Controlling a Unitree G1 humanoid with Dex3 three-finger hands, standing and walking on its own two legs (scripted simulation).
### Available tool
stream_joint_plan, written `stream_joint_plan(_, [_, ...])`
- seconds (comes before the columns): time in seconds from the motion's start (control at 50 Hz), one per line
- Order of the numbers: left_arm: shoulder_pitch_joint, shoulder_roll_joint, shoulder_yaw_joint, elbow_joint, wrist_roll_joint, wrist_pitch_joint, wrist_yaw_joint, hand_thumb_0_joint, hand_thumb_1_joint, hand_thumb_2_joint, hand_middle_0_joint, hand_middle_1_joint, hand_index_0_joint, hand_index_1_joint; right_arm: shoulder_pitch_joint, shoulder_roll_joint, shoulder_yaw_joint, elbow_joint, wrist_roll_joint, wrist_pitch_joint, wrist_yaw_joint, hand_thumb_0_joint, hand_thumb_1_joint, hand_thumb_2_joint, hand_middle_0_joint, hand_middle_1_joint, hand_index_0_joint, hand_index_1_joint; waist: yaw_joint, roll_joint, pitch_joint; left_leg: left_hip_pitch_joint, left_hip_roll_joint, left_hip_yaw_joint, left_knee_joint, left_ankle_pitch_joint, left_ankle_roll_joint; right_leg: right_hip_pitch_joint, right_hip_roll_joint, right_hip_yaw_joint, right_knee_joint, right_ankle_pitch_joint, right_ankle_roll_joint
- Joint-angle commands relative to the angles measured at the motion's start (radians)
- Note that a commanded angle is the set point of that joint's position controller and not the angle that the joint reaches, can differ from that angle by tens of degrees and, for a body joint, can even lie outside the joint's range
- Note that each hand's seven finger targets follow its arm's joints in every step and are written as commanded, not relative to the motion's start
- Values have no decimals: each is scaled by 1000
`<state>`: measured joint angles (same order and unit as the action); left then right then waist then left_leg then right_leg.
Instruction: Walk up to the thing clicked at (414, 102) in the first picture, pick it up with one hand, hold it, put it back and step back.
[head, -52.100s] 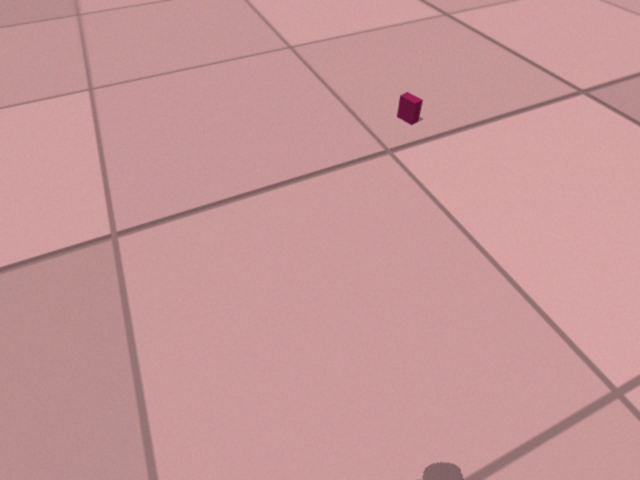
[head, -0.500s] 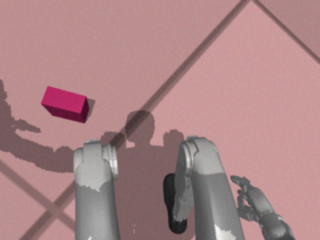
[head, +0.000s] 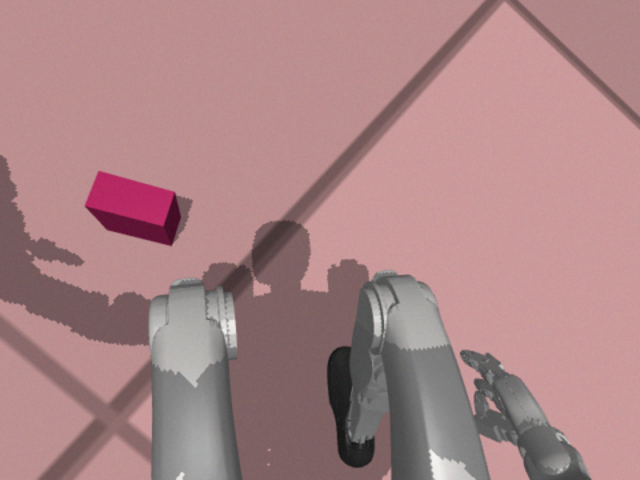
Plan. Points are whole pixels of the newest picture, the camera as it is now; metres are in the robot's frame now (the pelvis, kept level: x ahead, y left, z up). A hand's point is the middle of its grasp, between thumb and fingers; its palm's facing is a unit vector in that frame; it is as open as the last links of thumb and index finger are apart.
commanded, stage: go down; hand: left
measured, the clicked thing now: (138, 212) +0.46 +0.26 -0.29
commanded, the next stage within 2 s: approach in 1.70 s
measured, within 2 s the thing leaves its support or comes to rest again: neither
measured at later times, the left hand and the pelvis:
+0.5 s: hand out of the picture +0.36 +0.47 +0.02, palm faces +0.31 -0.95 -0.02, open 17.8 cm; pelvis +0.00 +0.00 +0.00, yaw +0 degrees
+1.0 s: hand out of the picture +0.36 +0.47 +0.02, palm faces +0.30 -0.95 -0.01, open 17.8 cm; pelvis +0.00 +0.00 +0.00, yaw +0 degrees
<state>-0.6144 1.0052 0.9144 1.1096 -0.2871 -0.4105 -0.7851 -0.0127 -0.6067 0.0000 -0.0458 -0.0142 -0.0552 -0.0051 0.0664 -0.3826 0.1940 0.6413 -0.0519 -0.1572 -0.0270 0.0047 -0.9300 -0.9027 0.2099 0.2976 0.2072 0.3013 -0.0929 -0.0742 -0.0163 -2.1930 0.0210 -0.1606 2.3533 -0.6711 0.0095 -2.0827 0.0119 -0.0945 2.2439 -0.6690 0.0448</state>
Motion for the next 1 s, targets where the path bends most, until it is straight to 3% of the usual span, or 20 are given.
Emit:
stream_joint_plan(0.0, [-222, 453, 50, -240, -16, -59, 0, 0, -611, 0, -48, -23, -52, -18, 115, -271, -105, -34, -1, -25, -22, 0, -936, -904, 200, 300, 200, 300, 28, 425, -672, 575, 16, 40, -339, 111, -2, 203, 27, -58, -171, 108, -84])
stream_joint_plan(0.08, [-169, 470, 75, -257, -6, -35, 20, 0, -611, 0, -52, -35, -57, -30, 121, -270, -109, -42, 8, -18, -21, 0, -931, -904, 200, 300, 200, 300, 58, 466, -670, 612, 18, 20, -384, 92, -11, 170, 23, -62, -159, 95, -88])
stream_joint_plan(0.1, [-171, 455, 62, -264, -10, -33, 21, 0, -611, 0, -49, -36, -55, -31, 113, -267, -113, -45, 12, -18, -22, 0, -933, -904, 200, 300, 200, 300, 55, 454, -653, 584, 14, 27, -385, 62, -7, 164, 24, -59, -168, 78, -88])
stream_joint_plan(0.18, [-91, 394, 63, -217, -34, -25, 15, 0, -611, 0, -46, -21, -53, -14, 111, -256, -108, -45, 17, -18, -21, 0, -937, -904, 200, 300, 200, 300, 43, 370, -615, 518, 5, 47, -345, 126, 3, 196, 25, -58, -183, 112, -84])
stream_joint_plan(0.24, [-124, 391, 66, -200, -47, -40, 8, 0, -611, 0, -41, -19, -50, -10, 112, -265, -110, -47, 15, -21, -21, 0, -935, -902, 200, 300, 200, 300, 12, 315, -582, 482, 7, 44, -318, 141, 10, 213, 28, -61, -189, 124, -79])
stream_joint_plan(0.32, [-135, 439, 90, -171, -42, -62, 8, 0, -611, 0, -41, -11, -46, -6, 110, -258, -94, -41, 5, -23, -18, 0, -931, -902, 200, 299, 200, 299, 22, 289, -600, 456, 9, 53, -299, 137, 15, 253, 33, -54, -189, 121, -76])
stream_joint_plan(0.44, [-181, 449, 53, -213, -24, -60, -12, 0, -611, 6, -44, -31, -48, -27, 105, -272, -106, -45, -1, -26, -18, 0, -925, -901, 200, 300, 200, 300, 29, 372, -626, 500, 16, 54, -335, 34, 10, 229, 36, -57, -197, 51, -78])
stream_joint_plan(0.52, [-177, 458, 62, -278, -22, -46, -13, 0, -611, 0, -50, -21, -56, -14, 125, -281, -112, -39, 5, -23, -21, 0, -937, -903, 200, 300, 200, 300, 42, 455, -700, 611, 18, 36, -354, 125, -8, 205, 27, -63, -166, 118, -85])
stream_joint_plan(0.64, [-157, 465, 95, -274, -37, -30, 10, 0, -611, 0, -46, -29, -53, -21, 123, -261, -104, -35, 11, -17, -25, 0, -932, -902, 200, 300, 200, 300, 54, 424, -675, 580, 9, 37, -344, 183, -4, 209, 23, -57, -165, 147, -87])
stream_joint_plan(0.74, [-80, 386, 58, -162, -29, -15, 14, 0, -611, 0, -43, -27, -49, -21, 116, -250, -106, -44, 13, -17, -21, 0, -930, -902, 200, 299, 200, 299, 30, 319, -566, 456, 6, 56, -332, 102, 12, 224, 30, -56, -200, 95, -81])
stream_joint_plan(0.78, [-81, 396, 66, -177, -32, -23, 9, 0, -611, 0, -44, -16, -54, -6, 106, -259, -105, -52, 13, -19, -18, 0, -933, -901, 200, 300, 200, 300, 34, 324, -563, 465, 8, 46, -344, 91, 12, 217, 30, -62, -195, 90, -81])
stream_joint_plan(0.82, [-118, 391, 47, -188, -37, -34, 2, 0, -611, 0, -45, -12, -53, -3, 101, -259, -108, -57, 16, -22, -15, 0, -930, -900, 200, 300, 200, 300, 19, 308, -562, 453, 12, 40, -344, 43, 15, 203, 33, -62, -201, 55, -78])
stream_joint_plan(0.88, [-159, 400, 53, -202, -49, -59, -7, 0, -611, 0, -41, -14, -54, -1, 98, -264, -104, -53, 10, -30, -17, 0, -928, -899, 200, 300, 200, 300, 11, 305, -593, 467, 13, 45, -324, 58, 15, 227, 35, -61, -198, 71, -75])
stream_joint_plan(0.98, [-227, 446, 39, -254, -17, -63, -7, 0, -611, 0, -43, -26, -51, -17, 121, -277, -116, -30, 1, -31, -21, 0, -934, -902, 200, 299, 200, 299, 25, 410, -656, 566, 19, 31, -354, 67, -1, 193, 30, -59, -175, 77, -83])
